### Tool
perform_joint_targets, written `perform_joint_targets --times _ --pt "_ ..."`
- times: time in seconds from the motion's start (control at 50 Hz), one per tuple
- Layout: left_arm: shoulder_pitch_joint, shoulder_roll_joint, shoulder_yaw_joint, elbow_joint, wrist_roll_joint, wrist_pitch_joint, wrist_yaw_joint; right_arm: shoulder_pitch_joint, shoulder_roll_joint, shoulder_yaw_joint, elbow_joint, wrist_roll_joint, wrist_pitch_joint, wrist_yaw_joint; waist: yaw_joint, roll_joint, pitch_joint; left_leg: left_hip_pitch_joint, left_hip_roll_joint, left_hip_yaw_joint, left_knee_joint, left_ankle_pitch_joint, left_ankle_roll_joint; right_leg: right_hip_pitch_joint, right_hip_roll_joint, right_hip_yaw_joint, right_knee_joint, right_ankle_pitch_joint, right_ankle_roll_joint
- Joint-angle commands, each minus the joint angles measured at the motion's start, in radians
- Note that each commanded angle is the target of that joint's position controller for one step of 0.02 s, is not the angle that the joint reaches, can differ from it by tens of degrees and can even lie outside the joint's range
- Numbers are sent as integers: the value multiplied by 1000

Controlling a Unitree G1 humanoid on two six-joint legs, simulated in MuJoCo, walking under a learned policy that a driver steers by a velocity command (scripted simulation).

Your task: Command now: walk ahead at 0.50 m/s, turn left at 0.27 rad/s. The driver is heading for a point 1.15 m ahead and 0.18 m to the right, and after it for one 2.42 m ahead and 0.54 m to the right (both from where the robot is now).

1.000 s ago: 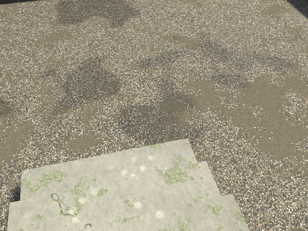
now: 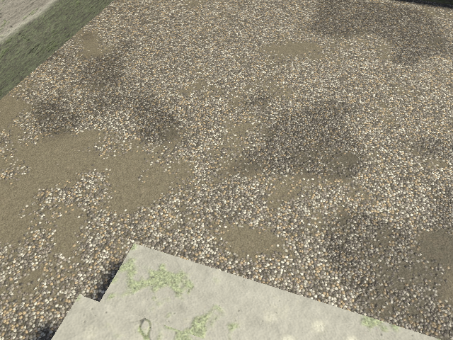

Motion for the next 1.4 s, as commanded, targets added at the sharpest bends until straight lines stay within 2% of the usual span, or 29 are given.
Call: perform_joint_targets --times 0.02,0.08,0.14,0.16,0.18,0.2,0.22,0.26,0.32,0.38,0.42,0.44,0.48,0.5,0.52,0.54,0.56,0.58,0.62,0.68,0.7,0.72,0.74,0.82,0.84,0.86,0.92,1.0,1.4 --pt "61 134 19 -6 -1 -12 17 -31 -23 -1 -76 -8 -5 3 -24 -105 107 -67 3 42 20 -126 -12 67 -288 259 -135 471 -203" --pt "93 163 32 4 -13 -9 29 -98 -38 -10 -118 3 -13 -3 -2 -144 88 12 -12 95 -59 -291 -14 137 -304 261 -66 550 -184" --pt "-186 316 94 -99 -30 3 -4 116 -144 -69 -69 40 -42 -38 -180 -160 7 666 -138 224 -334 -379 -16 -167 -240 136 165 772 -127" --pt "-218 344 121 -138 -27 7 -36 337 -242 -117 22 51 -62 -56 -249 0 -72 1044 -171 247 -415 -174 36 -385 -151 88 470 704 -96" --pt "-182 205 98 -174 -1 8 -68 577 -263 -117 110 44 -66 -80 -291 259 -266 1422 79 -154 -530 -4 279 -692 15 113 919 -139 -12" --pt "-307 103 68 -259 -63 1 -81 718 -210 -94 150 28 -88 -77 -328 122 -225 1454 201 -380 -639 153 329 -886 77 305 984 -309 -50" --pt "-498 93 69 -350 -94 -1 -68 617 -168 -90 157 35 -109 -61 -311 53 47 1170 278 -563 -664 -179 309 -1067 44 392 868 -221 -63" --pt "-423 147 97 -292 -50 16 -18 363 -22 -41 139 65 -76 -37 -150 -36 70 824 253 -440 -540 -268 291 -938 -60 397 828 -70 -49" --pt "-135 40 47 -156 47 56 -24 61 130 35 29 22 -51 -78 11 -43 86 186 46 -82 -483 -534 145 -427 -92 372 474 611 -71" --pt "-203 105 74 -162 -48 32 -31 67 -58 3 6 4 -87 -112 -3 -44 84 -147 -60 128 -404 -818 41 107 -9 188 269 916 64" --pt "-307 185 91 -204 -43 42 -22 189 -76 9 48 10 -89 -87 -39 -11 175 -34 16 23 -317 -904 56 92 -20 216 147 699 91" --pt "-312 133 89 -211 -183 90 5 263 -139 -61 115 163 -15 -131 -36 -56 109 254 7 11 -218 -626 60 38 31 169 -86 834 73" --pt "-119 148 102 -131 -144 117 6 343 -150 -73 141 116 66 -175 1 -83 91 412 -20 31 173 -330 86 167 -4 148 -302 808 8" --pt "-8 191 127 -93 -119 122 5 376 -99 -81 135 101 74 -165 33 -210 30 300 -118 46 572 -628 80 338 -124 313 -323 865 -32" --pt "79 274 124 -82 -106 105 -13 476 7 -73 116 142 62 -154 -37 -289 -82 -10 -197 39 995 -1098 41 618 -292 431 161 1573 -71" --pt "131 346 159 -64 -131 102 -18 453 20 -47 61 146 46 -166 -26 -264 -183 -223 -163 5 1101 -1003 58 714 -421 552 147 1534 -125" --pt "105 305 153 -77 -138 101 -12 328 -5 -48 47 112 49 -176 -4 -140 -89 -323 -128 -12 992 -831 53 558 -439 594 22 1094 -197" --pt "2 262 138 -99 -132 98 9 236 -13 -49 29 108 60 -184 -18 -217 -39 -294 -89 -3 885 -741 16 364 -480 687 -97 747 -290" --pt "-112 163 91 -99 -99 88 26 92 -41 -62 15 81 81 -178 -67 -104 163 -213 -66 -56 598 -558 -29 -8 -397 634 -122 616 -284" --pt "-214 138 62 -100 -102 68 46 114 66 -32 34 81 102 -144 -179 -108 128 212 -33 52 41 -177 -72 -376 -228 430 -185 633 -202" --pt "-229 109 55 -139 7 18 -10 332 100 9 128 3 52 -21 -171 -128 102 237 18 13 68 15 -73 -473 -172 382 -207 372 -234" --pt "-251 161 73 -107 -133 49 27 164 72 -39 97 76 76 -88 -196 -147 50 448 -10 77 -220 -52 -68 -392 -198 375 -179 648 -176" --pt "-190 161 67 -92 -148 64 27 132 65 -29 99 94 95 -105 -155 -165 11 574 -51 116 -203 -70 -67 -391 -184 322 -165 813 -149" --pt "-212 149 59 -109 -125 113 36 95 36 -33 121 96 103 -111 -137 -174 78 672 -66 118 -416 -220 -24 -243 -197 336 -106 652 -121" --pt "-277 256 90 -133 -14 61 -29 132 -87 -68 98 8 65 -48 -169 -16 189 719 -63 84 -320 -172 -59 -409 -222 400 -10 484 -161" --pt "-57 170 84 -86 -109 102 18 105 -6 -48 134 93 70 -87 -80 -43 35 778 1 40 -643 32 -19 -188 -109 296 34 452 -76" --pt "27 95 73 -53 -141 173 52 84 -26 -38 120 119 64 -120 -36 144 -39 754 214 -267 -754 176 146 -165 5 244 147 -127 21" --pt "-94 78 69 -57 -108 199 32 -48 -1 -40 94 110 96 -123 -22 29 89 572 66 -74 -833 -326 12 4 -12 275 -84 86 9" --pt "-156 87 69 -1 -104 163 53 4 -7 -68 234 107 99 -114 -76 -72 113 782 5 11 -857 -211 -17 -13 -85 319 -254 192 6"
